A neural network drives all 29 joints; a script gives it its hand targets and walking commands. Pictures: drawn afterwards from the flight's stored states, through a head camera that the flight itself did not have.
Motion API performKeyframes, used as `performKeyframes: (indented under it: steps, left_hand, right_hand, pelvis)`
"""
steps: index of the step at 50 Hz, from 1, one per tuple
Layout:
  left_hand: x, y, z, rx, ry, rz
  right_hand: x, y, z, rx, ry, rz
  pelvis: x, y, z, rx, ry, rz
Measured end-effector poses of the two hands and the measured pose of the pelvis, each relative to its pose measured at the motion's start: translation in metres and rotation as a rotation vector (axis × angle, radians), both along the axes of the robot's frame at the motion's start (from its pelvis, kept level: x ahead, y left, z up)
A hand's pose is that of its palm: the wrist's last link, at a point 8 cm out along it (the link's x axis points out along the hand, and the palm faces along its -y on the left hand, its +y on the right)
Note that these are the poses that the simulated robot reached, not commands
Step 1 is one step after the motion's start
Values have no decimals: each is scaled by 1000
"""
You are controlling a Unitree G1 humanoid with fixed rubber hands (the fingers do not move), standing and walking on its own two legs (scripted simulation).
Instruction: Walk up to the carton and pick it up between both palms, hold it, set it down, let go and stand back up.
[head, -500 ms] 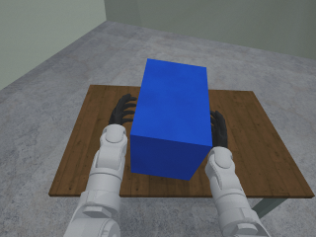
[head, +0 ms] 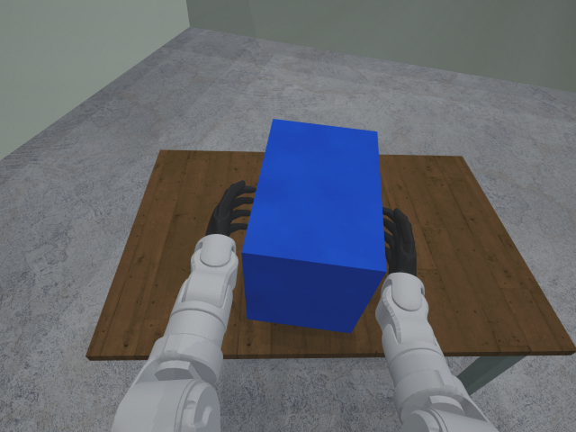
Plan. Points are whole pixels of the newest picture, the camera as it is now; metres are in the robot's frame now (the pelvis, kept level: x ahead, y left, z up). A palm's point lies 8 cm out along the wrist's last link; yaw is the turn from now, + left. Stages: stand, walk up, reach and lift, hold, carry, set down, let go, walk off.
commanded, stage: set down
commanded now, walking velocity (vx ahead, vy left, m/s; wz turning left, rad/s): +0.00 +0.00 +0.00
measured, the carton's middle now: (311, 225) +0.43 -0.06 +0.04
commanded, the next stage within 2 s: none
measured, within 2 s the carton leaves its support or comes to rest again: neither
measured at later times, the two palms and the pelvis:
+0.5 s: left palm (234, 243) +0.40 +0.06 +0.04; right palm (402, 272) +0.35 -0.19 +0.03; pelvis +0.00 -0.01 +0.00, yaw -1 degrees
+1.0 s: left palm (245, 247) +0.42 +0.05 +0.01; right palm (405, 277) +0.35 -0.21 +0.00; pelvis +0.01 -0.01 +0.00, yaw -2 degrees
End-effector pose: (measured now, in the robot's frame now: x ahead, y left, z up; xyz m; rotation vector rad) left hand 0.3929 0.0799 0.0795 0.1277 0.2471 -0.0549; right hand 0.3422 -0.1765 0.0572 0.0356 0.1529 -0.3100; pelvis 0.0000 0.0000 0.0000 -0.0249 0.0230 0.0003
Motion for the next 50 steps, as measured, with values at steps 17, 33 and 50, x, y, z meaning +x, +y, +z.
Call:
performKeyframes:
  steps: [17,33,50]
  left_hand:
    - [10,-14,-24,-5,13,-21]
    - [15,-19,-49,-5,42,-29]
    - [25,-31,-67,-9,72,-50]
  right_hand:
    - [5,-14,-18,-16,19,-19]
    - [8,-18,-38,-27,51,-23]
    - [13,-29,-53,-39,86,-42]
  pelvis:
    - [2,-4,0,6,78,-14]
    - [3,-6,-2,8,158,-17]
    - [8,-8,-4,11,221,-28]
